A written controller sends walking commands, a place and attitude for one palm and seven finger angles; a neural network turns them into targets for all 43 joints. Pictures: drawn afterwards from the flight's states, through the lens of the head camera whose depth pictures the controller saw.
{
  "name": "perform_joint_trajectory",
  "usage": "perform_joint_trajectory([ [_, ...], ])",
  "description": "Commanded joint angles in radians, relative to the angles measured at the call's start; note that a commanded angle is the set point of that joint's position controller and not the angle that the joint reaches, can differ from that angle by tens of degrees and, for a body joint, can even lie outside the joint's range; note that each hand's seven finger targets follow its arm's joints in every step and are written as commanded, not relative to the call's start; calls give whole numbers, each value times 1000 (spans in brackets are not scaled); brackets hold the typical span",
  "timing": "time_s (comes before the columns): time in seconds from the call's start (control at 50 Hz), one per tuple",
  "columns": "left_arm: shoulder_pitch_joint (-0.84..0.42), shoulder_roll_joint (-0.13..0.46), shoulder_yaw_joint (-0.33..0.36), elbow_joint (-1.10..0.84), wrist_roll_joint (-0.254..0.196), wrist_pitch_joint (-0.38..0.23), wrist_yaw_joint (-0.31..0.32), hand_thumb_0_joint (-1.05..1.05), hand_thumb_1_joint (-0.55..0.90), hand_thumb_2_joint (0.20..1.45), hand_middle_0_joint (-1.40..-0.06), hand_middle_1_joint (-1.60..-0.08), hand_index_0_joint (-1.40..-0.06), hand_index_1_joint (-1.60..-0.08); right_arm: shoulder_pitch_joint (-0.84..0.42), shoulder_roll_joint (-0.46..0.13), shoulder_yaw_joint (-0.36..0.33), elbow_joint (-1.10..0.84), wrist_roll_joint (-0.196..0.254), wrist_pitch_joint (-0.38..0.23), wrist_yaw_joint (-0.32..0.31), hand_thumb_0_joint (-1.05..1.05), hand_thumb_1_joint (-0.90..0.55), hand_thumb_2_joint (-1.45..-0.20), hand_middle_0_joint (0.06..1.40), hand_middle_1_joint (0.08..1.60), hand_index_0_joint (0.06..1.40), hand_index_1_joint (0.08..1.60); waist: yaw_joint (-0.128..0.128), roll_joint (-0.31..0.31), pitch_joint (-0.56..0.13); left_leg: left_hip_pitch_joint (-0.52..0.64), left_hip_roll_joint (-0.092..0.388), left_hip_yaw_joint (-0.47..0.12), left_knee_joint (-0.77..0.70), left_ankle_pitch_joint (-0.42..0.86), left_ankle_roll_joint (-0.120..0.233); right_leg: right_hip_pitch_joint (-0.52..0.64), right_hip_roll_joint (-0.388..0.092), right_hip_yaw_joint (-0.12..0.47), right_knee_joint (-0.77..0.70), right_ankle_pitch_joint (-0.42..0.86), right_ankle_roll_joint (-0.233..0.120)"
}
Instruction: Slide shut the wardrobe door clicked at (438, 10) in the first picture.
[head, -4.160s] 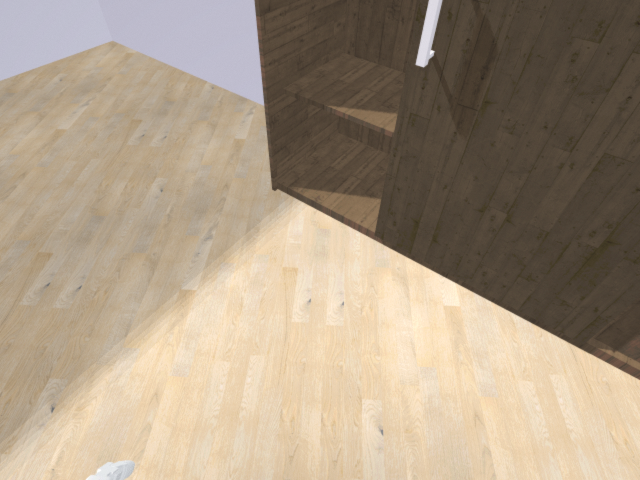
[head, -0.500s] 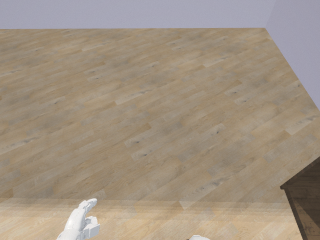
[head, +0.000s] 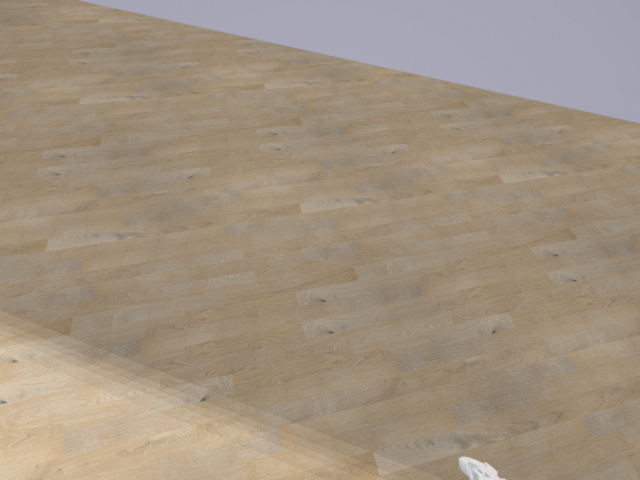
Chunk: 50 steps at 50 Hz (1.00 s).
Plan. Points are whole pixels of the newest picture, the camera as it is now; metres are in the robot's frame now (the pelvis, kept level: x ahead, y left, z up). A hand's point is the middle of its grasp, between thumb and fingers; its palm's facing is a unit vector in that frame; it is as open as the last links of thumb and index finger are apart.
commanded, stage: turn to face it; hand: right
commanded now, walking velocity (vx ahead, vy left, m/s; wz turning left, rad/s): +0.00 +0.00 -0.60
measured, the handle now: out of the picture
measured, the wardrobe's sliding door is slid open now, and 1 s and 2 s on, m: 0.54 0.54 0.54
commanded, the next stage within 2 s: none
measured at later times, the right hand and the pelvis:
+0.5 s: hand out of the picture +0.01 -0.27 -0.16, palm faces +0.30 +0.92 -0.24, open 7.4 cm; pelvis -0.01 -0.04 +0.01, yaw -15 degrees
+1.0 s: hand out of the picture -0.05 -0.17 -0.13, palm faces +0.55 +0.78 -0.29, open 7.4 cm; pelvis -0.01 +0.03 +0.01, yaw -35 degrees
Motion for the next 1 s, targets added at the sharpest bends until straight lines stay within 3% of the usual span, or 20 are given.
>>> perform_joint_trajectory([
  [0.0,-56,54,11,-98,-3,-8,-1,0,900,900,-200,-300,-200,-300,115,-212,-54,-5,5,1,-33,0,-900,-900,200,300,200,300,-101,266,-120,256,308,-131,-157,774,171,-229,8,106,342,-47,23],
  [0.04,-42,44,15,-93,-2,-1,-9,0,900,900,-200,-300,-200,-300,76,-204,-55,-25,3,8,-36,0,-900,-900,200,300,200,300,-81,209,-76,175,290,-66,-174,644,140,-208,6,95,321,-3,28],
  [0.16,-41,27,24,-129,4,0,-24,0,900,900,-200,-300,-200,-300,39,-214,-75,-48,0,24,-35,0,-900,-900,200,300,200,300,-62,237,-24,59,289,16,-129,343,94,-98,14,28,36,108,26],
  [0.2,23,57,35,-125,10,-7,-26,0,900,900,-200,-300,-200,-300,34,-203,-78,-59,12,36,-29,0,-900,-900,200,300,200,300,-30,136,-61,9,244,66,7,210,42,43,38,7,-159,299,19],
  [0.22,72,125,49,-123,11,-17,-27,0,900,900,-200,-300,-200,-300,46,-158,-74,-73,18,45,-26,0,-900,-900,200,300,200,300,-10,-89,-88,-85,166,84,188,17,-8,118,-52,185,-294,429,-20],
  [0.24,104,230,75,-136,18,-26,-19,0,900,900,-200,-300,-200,-300,37,-92,-62,-117,25,52,-20,0,-900,-900,200,300,200,300,10,-387,-65,-304,31,79,434,-387,-87,154,-297,538,-418,687,-145],
  [0.26,114,256,80,-131,20,-22,-13,0,900,900,-200,-300,-200,-300,-18,-116,-63,-139,14,57,-21,0,-900,-900,200,300,200,300,26,-266,-92,-292,26,-50,590,-376,-60,119,-354,582,-442,607,-219],
  [0.28,65,229,76,-137,20,-28,-1,0,900,900,-200,-300,-200,-300,-33,-106,-68,-131,9,60,-19,0,-900,-900,200,300,200,300,3,-208,-81,-338,47,-99,638,-283,-53,108,-296,543,-457,524,-205],
  [0.34,-81,171,49,-190,18,-38,9,0,900,900,-200,-300,-200,-300,1,-127,-80,-93,7,54,-4,0,-900,-900,200,300,200,300,-48,-114,-71,-335,46,-134,669,-82,-67,78,-186,425,-444,466,-140],
  [0.42,-109,183,54,-209,10,-42,9,0,900,900,-200,-300,-200,-300,64,-147,-83,-70,11,59,-4,0,-900,-900,200,300,200,300,-62,-39,-129,-297,27,-139,589,-32,-80,147,-144,386,-450,457,-164],
  [0.62,-106,219,71,-215,15,-18,-6,0,900,900,-200,-300,-200,-300,30,-161,-74,-119,15,58,-12,0,-900,-900,200,300,200,300,-33,-93,-99,-213,-24,-144,318,-125,-73,122,-126,541,-454,338,-212],
  [0.7,-151,232,78,-232,17,-7,-10,0,900,900,-200,-300,-200,-300,98,-154,-69,-118,23,52,-17,0,-900,-900,200,300,200,300,-57,-122,-135,-64,-64,-134,146,-126,-51,59,-90,577,-429,360,-196],
  [0.74,-192,226,80,-246,13,-2,-15,0,900,900,-200,-300,-200,-300,172,-164,-73,-107,26,43,-19,0,-900,-900,200,300,200,300,-93,-106,-138,89,-74,-111,-47,-34,-41,-33,-41,550,-391,347,-153],
  [0.76,-203,198,79,-256,7,1,-18,0,900,900,-200,-300,-200,-300,221,-190,-81,-98,23,37,-24,0,-900,-900,200,300,200,300,-118,-53,-144,224,-35,-135,-206,18,-22,-140,9,515,-331,262,-105],
  [0.78,-189,131,71,-269,-2,6,-22,0,900,900,-200,-300,-200,-300,233,-278,-98,-109,5,28,-31,0,-900,-900,200,300,200,300,-126,206,-124,311,203,-386,-370,-152,59,-333,135,359,-92,77,-23],
  [0.8,-200,127,71,-288,8,3,-20,0,900,900,-200,-300,-200,-300,167,-333,-94,-138,2,34,-32,0,-900,-900,200,300,200,300,-120,366,-67,173,407,-575,-423,-193,149,-400,201,218,173,-34,17],
  [0.82,-209,176,80,-283,16,8,-25,0,900,900,-200,-300,-200,-300,86,-302,-85,-165,10,36,-37,0,-900,-900,200,300,200,300,-90,230,-35,16,406,-484,-416,-157,165,-318,138,257,319,-3,2],
  [0.84,-188,164,77,-259,21,14,-30,0,900,900,-200,-300,-200,-300,22,-248,-82,-172,11,23,-37,0,-900,-900,200,300,200,300,-52,240,-17,21,319,-390,-382,-47,139,-322,115,254,374,53,1],
  [0.88,-161,148,72,-227,18,21,-40,0,900,900,-200,-300,-200,-300,12,-204,-58,-168,13,12,-27,0,-900,-900,200,300,200,300,-35,191,17,39,222,-222,-290,193,110,-310,96,204,464,147,25],
  [0.98,-224,125,56,-237,11,29,-45,0,900,900,-200,-300,-200,-300,145,-224,-61,-124,7,9,-28,0,-900,-900,200,300,200,300,-93,216,-21,178,237,-129,-241,358,118,-297,74,146,360,134,55],
])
